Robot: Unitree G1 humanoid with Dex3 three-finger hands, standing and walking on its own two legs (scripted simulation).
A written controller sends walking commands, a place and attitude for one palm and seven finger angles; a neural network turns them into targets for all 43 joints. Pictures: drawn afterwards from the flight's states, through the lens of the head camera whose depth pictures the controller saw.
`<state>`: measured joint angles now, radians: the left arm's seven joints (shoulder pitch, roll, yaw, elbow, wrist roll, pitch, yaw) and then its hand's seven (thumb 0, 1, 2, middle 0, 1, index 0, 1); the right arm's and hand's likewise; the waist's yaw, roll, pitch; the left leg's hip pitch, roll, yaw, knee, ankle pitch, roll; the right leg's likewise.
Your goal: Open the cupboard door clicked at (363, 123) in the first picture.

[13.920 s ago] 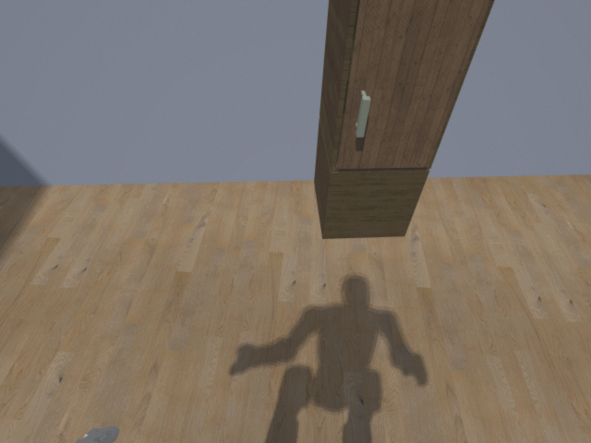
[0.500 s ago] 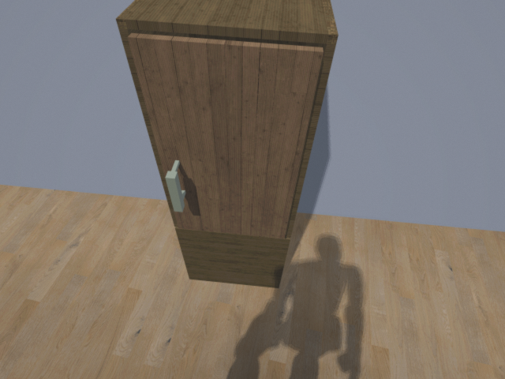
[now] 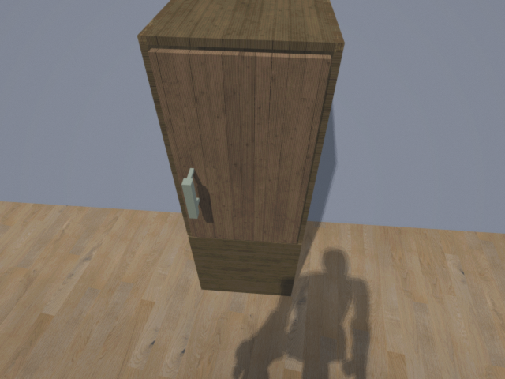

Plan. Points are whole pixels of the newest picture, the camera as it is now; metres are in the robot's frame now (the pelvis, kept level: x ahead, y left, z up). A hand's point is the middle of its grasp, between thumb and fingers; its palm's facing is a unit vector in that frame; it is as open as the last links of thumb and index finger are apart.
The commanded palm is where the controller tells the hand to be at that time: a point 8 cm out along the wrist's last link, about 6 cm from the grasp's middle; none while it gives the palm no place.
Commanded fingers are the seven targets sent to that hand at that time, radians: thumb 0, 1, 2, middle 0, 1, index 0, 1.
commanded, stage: come to a stop and stand still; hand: left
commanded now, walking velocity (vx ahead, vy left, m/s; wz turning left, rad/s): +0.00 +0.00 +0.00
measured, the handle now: (192, 193) +0.58 +0.19 -0.11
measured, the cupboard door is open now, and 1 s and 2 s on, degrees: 0 0 0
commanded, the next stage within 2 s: look again from close up in 0.96 s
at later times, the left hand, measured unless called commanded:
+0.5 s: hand out of the picture +0.00 +0.16 -0.18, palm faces +0.05 -0.98 -0.20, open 7.4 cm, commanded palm none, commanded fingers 0.00 0.90 0.90 -0.20 -0.30 -0.20 -0.30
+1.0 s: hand out of the picture +0.04 +0.18 -0.17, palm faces +0.02 -0.97 -0.22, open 7.4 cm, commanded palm none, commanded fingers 0.00 0.90 0.90 -0.20 -0.30 -0.20 -0.30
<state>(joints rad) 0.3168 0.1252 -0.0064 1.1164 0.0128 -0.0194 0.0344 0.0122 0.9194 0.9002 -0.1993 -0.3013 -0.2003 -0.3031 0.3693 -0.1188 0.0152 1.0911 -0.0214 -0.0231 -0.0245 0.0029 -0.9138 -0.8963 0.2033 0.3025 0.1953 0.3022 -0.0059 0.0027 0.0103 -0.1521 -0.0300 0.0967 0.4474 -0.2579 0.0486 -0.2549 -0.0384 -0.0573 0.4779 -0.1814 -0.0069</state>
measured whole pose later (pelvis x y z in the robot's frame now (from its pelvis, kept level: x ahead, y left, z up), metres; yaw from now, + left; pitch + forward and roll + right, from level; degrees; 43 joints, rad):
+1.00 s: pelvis +0.00 -0.01 +0.00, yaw +0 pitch -3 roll +0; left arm 0.26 0.20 0.00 1.04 0.01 -0.02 0.03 0.01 0.91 0.90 -0.20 -0.30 -0.20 -0.30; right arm 0.28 -0.20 0.00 1.08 -0.02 0.00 -0.01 0.00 -0.91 -0.90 0.20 0.30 0.20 0.30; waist -0.01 -0.01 0.03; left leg -0.12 0.00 0.08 0.42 -0.24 0.03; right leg -0.20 -0.01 -0.07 0.40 -0.14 -0.02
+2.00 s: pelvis -0.01 -0.01 -0.06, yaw +3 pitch +9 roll +1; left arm 0.33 0.13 0.07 0.23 -0.18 -0.54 -0.26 0.02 0.68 0.79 -0.22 -0.46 -0.22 -0.46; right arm 0.21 -0.26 -0.06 0.54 0.00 -0.29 0.03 0.01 -0.91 -0.90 0.20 0.30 0.20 0.30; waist -0.05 -0.07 -0.13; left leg -0.67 -0.03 0.06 1.00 -0.49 0.04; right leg -0.74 -0.02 -0.03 0.99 -0.40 -0.02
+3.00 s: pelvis -0.02 +0.01 -0.11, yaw +4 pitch +18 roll -4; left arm 0.14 0.41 0.38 0.28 -0.37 -0.39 -0.54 0.00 -0.45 0.32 -0.30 -1.17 -0.30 -1.17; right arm 0.22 -0.27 0.03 0.49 0.04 -0.23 -0.02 0.01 -0.90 -0.90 0.21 0.30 0.20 0.30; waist -0.02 0.01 -0.15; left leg -1.04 -0.02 -0.01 1.30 -0.58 0.06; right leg -1.05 -0.02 -0.10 1.19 -0.46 -0.01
